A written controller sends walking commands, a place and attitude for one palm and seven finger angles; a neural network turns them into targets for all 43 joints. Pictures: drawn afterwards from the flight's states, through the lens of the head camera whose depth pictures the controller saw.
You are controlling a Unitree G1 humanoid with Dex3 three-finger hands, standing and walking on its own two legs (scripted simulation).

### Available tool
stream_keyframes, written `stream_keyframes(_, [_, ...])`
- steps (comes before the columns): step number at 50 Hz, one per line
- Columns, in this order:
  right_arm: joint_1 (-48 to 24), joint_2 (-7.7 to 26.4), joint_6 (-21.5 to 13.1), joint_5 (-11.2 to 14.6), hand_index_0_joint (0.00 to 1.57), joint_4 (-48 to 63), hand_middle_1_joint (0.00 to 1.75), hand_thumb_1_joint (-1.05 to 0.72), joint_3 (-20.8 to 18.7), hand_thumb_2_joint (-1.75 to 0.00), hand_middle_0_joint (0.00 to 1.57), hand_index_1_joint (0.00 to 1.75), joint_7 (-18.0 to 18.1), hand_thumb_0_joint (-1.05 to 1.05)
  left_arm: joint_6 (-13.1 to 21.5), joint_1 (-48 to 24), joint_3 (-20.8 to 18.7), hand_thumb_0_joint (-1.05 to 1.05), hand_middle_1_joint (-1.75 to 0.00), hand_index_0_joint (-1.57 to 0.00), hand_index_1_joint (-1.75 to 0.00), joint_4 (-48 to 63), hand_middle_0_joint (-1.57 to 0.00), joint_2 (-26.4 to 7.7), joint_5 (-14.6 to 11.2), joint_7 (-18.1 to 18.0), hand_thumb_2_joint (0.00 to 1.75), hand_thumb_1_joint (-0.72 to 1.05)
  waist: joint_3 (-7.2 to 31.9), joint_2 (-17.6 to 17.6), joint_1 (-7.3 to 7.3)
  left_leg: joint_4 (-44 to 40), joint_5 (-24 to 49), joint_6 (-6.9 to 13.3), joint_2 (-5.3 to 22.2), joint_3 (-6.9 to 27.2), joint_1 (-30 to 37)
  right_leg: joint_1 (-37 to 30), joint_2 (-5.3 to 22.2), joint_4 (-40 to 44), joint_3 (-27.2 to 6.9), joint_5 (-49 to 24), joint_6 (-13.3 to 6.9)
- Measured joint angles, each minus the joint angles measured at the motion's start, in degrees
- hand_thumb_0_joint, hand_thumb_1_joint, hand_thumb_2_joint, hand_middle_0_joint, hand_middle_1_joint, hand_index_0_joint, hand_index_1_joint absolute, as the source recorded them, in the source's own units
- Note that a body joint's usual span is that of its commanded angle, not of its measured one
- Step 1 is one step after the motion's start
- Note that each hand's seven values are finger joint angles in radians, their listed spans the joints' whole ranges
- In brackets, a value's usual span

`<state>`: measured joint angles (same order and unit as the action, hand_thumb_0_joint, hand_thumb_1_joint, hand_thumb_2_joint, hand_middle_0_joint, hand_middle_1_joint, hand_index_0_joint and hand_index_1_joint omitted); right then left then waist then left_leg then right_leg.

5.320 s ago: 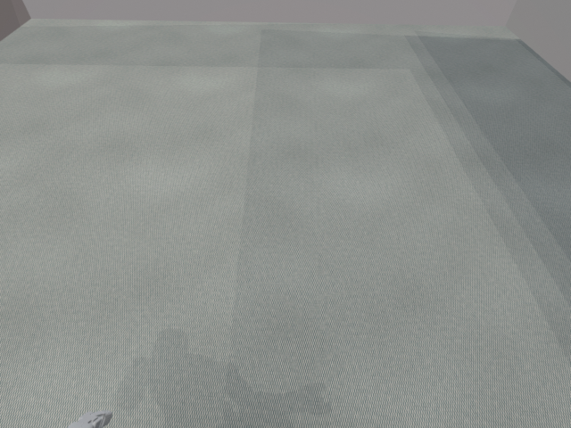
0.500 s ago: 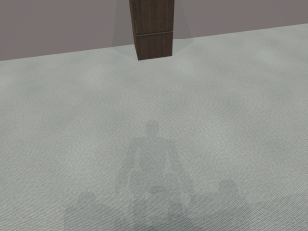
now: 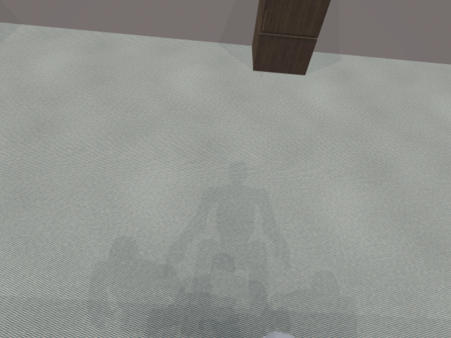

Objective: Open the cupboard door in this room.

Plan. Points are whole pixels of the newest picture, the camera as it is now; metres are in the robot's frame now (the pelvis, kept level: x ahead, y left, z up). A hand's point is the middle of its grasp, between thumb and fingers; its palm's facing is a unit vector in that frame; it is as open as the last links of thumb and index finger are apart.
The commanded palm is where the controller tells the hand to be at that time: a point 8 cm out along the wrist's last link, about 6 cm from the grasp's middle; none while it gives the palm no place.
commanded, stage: turn or walk to find it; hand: left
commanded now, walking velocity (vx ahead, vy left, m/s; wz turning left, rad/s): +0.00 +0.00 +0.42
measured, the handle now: out of the picture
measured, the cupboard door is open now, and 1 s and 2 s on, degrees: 0 0 0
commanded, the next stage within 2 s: stand and wait in 0.50 s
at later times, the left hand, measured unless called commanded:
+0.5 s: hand out of the picture +0.02 +0.16 -0.14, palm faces +0.23 -0.93 -0.28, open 7.4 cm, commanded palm none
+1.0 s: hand out of the picture -0.10 +0.19 -0.17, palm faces +0.33 -0.92 -0.22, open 7.4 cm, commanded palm none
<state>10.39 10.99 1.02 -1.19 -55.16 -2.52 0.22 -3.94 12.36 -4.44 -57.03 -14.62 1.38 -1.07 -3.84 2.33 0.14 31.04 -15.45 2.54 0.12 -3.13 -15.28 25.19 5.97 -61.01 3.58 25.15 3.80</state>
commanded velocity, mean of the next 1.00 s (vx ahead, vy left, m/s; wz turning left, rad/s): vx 0.00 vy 0.00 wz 0.20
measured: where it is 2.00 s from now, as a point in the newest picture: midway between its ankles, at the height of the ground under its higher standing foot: outside the picture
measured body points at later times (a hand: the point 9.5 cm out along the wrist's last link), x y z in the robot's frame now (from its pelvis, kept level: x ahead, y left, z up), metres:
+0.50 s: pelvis -0.02 -0.04 +0.00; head +0.01 -0.07 +0.45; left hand +0.01 +0.21 -0.12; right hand +0.07 -0.29 -0.16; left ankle -0.06 +0.10 -0.65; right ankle -0.02 -0.14 -0.74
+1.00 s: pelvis -0.04 +0.01 +0.00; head -0.03 +0.02 +0.45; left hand -0.11 +0.24 -0.16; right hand +0.12 -0.17 -0.14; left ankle -0.08 +0.10 -0.74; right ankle -0.02 -0.13 -0.72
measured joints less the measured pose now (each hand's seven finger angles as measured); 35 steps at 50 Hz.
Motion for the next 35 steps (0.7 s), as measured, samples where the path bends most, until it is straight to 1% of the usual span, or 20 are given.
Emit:
stream_keyframes(4, [0.41, -0.22, -0.08, 0.09, 0.2, 0.11, 0.3, -0.9, 0.28, -0.9, 0.2, 0.3, 0.08, 0.0, 0.5, -1.03, 0.19, 0.01, -0.29, -0.2, -0.3, 1.14, -0.2, 0.12, -0.14, 0.17, 0.9, 0.91, 0.71, -0.94, -0.24, -4.32, 2.98, 0.63, -1.03, 1.44, 1.05, -0.16, -0.84, 1.63, -1.1, -1.75, 0.65])
stream_keyframes(10, [1.24, -0.04, 0.48, -0.16, 0.2, 0.42, 0.3, -0.9, -0.08, -0.9, 0.2, 0.3, -0.13, 0.0, 0.55, -3.18, 0.61, 0.01, -0.29, -0.2, -0.3, 2.83, -0.2, 1.33, -0.32, -0.05, 0.9, 0.91, 1.01, -2.34, -1.52, -5.55, 4.82, 0.46, -2.58, 3.76, 0.23, -2.96, -2.24, 9.22, -2.01, -0.19, 0.59])
stream_keyframes(13, [1.78, 0.47, 1.04, -0.35, 0.21, 0.43, 0.3, -0.9, -0.46, -0.9, 0.2, 0.3, -0.29, 0.0, 0.91, -3.87, 1.01, 0.01, -0.29, -0.2, -0.3, 3.84, -0.2, 2.34, -0.5, -0.13, 0.9, 0.91, 1.11, -3.34, -2.18, -4.67, 5.07, -0.09, -3.16, 5.08, -1.05, -5.63, -3.29, 15.81, -1.97, -0.32, -0.06])
stream_keyframes(14, [1.99, 0.67, 1.22, -0.35, 0.21, 0.4, 0.3, -0.9, -0.63, -0.9, 0.2, 0.3, -0.35, 0.0, 1.17, -3.93, 1.17, 0.01, -0.29, -0.2, -0.3, 4.18, -0.2, 2.68, -0.57, -0.14, 0.9, 0.91, 1.18, -3.64, -2.31, -4.18, 5.06, -0.37, -3.37, 5.5, -1.59, -6.91, -3.65, 18.9, -1.86, -1.33, -0.28])
stream_keyframes(16, [2.69, 1.02, 1.49, -0.13, 0.2, 0.42, 0.3, -0.9, -0.98, -0.9, 0.2, 0.3, -0.5, 0.0, 1.96, -3.61, 1.55, 0.01, -0.29, -0.2, -0.3, 4.97, -0.2, 3.12, -0.63, -0.17, 0.9, 0.91, 1.57, -3.84, -2.32, -2.16, 4.54, -1.13, -4.1, 6.26, -3.15, -10.68, -3.94, 27.98, -1.43, -5.96, -0.79])
stream_keyframes(17, [2.91, 1.48, 1.67, 0.1, 0.2, 0.34, 0.3, -0.9, -1.25, -0.9, 0.2, 0.3, -0.58, 0.0, 2.45, -3.49, 1.67, 0.01, -0.29, -0.2, -0.3, 5.05, -0.2, 3.68, -0.4, -0.3, 0.9, 0.91, 1.53, -4.72, -2.21, 0.07, 3.03, -1.58, -3.88, 6.81, -4.31, -11.31, -4.41, 29.6, -0.74, -7.14, -2.6])
stream_keyframes(18, [3.12, 1.9, 1.98, 0.17, 0.2, 0.21, 0.3, -0.9, -1.61, -0.9, 0.2, 0.3, -0.6, 0.0, 2.64, -3.28, 1.97, 0.01, -0.29, -0.2, -0.3, 5.15, -0.2, 4.24, -0.19, -0.33, 0.9, 0.91, 1.41, -5.55, -2.27, 4.1, -1.55, -2.16, -3.82, 7.23, -5.86, -11.36, -4.58, 29.25, 0.15, -7.14, -3.89])
stream_keyframes(19, [3.38, 2.19, 2.42, 0.02, 0.2, 0.02, 0.3, -0.9, -1.86, -0.9, 0.2, 0.3, -0.63, 0.0, 2.76, -2.84, 2.19, 0.01, -0.29, -0.2, -0.3, 5.3, -0.2, 4.65, -0.14, -0.33, 0.9, 0.91, 1.47, -5.78, -2.22, 9.5, -5.69, -2.66, -4.02, 7.12, -7.7, -11.53, -4.31, 29.01, 0.88, -6.85, -4.67])
stream_keyframes(20, [3.57, 2.43, 2.88, -0.09, 0.2, -0.2, 0.3, -0.9, -2.05, -0.9, 0.2, 0.3, -0.73, 0.0, 2.82, -2.23, 2.3, 0.01, -0.3, -0.2, -0.3, 5.42, -0.2, 4.97, -0.15, -0.38, 0.9, 0.91, 1.61, -5.67, -2.0, 15.3, -8.06, -3.02, -4.11, 6.71, -9.5, -11.87, -3.9, 29.26, 1.35, -6.72, -5.07])
stream_keyframes(21, [3.65, 2.7, 3.21, -0.15, 0.2, -0.4, 0.3, -0.91, -2.23, -0.9, 0.2, 0.3, -0.88, 0.0, 2.83, -1.63, 2.37, 0.01, -0.3, -0.2, -0.3, 5.36, -0.2, 5.23, -0.16, -0.43, 0.9, 0.91, 1.63, -5.6, -1.87, 20.86, -8.58, -3.38, -3.87, 6.21, -11.07, -12.43, -3.56, 29.92, 1.77, -6.85, -5.21])
stream_keyframes(23, [3.69, 3.29, 3.38, -0.23, 0.2, -0.65, 0.3, -0.91, -2.51, -0.9, 0.2, 0.3, -1.13, 0.0, 2.89, -0.7, 2.54, 0.01, -0.3, -0.2, -0.3, 4.87, -0.2, 5.61, -0.19, -0.44, 0.9, 0.91, 1.36, -5.69, -1.98, 29.19, -7.01, -4.31, -2.63, 5.46, -13.18, -13.65, -3.11, 31.46, 2.85, -7.46, -5.22])
stream_keyframes(24, [3.71, 3.51, 3.36, -0.22, 0.2, -0.76, 0.3, -0.91, -2.58, -0.9, 0.2, 0.3, -1.19, 0.0, 2.96, -0.34, 2.62, 0.01, -0.3, -0.2, -0.3, 4.55, -0.2, 5.72, -0.18, -0.45, 0.9, 0.91, 1.18, -5.65, -2.04, 31.66, -6.25, -4.82, -1.88, 5.17, -13.66, -14.12, -2.86, 31.99, 3.41, -7.69, -5.19])
stream_keyframes(26, [3.68, 3.8, 3.43, -0.18, 0.2, -1.02, 0.3, -0.91, -2.65, -0.9, 0.19, 0.3, -1.22, 0.0, 3.16, 0.32, 2.68, 0.01, -0.3, -0.2, -0.3, 3.97, -0.2, 5.89, -0.09, -0.49, 0.9, 0.91, 0.84, -5.38, -2.03, 33.76, -5.54, -5.68, -0.48, 4.81, -13.69, -14.73, -2.29, 32.56, 4.47, -7.85, -5.09])
stream_keyframes(29, [3.16, 3.95, 3.6, -0.09, 0.2, -1.78, 0.3, -0.91, -2.4, -0.9, 0.19, 0.3, -1.0, 0.0, 3.47, 1.28, 2.76, 0.01, -0.3, -0.2, -0.3, 3.15, -0.2, 5.92, 0.15, -0.45, 0.9, 0.91, 0.37, -4.64, -1.45, 30.98, -6.76, -6.44, 1.07, 4.34, -11.71, -15.07, -1.29, 32.57, 5.74, -7.64, -4.81])
stream_keyframes(33, [1.04, 3.57, 3.43, 0.34, 0.2, -2.67, 0.3, -0.91, -1.56, -0.9, 0.19, 0.3, -0.57, 0.0, 3.72, 2.75, 2.8, 0.01, -0.3, -0.21, -0.3, 1.58, -0.2, 5.41, 0.56, -0.29, 0.9, 0.91, -0.28, -3.38, 0.23, 19.89, -9.42, -6.22, 1.86, 2.92, -6.5, -14.61, -0.19, 31.61, 6.37, -7.2, -4.05])
stream_keyframes(35, [-0.32, 3.1, 2.94, 0.55, 0.2, -2.72, 0.3, -0.91, -1.03, -0.9, 0.19, 0.3, -0.39, 0.0, 3.61, 3.52, 2.69, 0.01, -0.3, -0.21, -0.3, 0.4, -0.2, 4.88, 0.63, -0.31, 0.9, 0.91, -0.43, -2.78, 1.0, 13.09, -8.65, -5.8, 1.76, 1.94, -3.42, -14.05, 0.1, 30.65, 6.53, -6.83, -3.42])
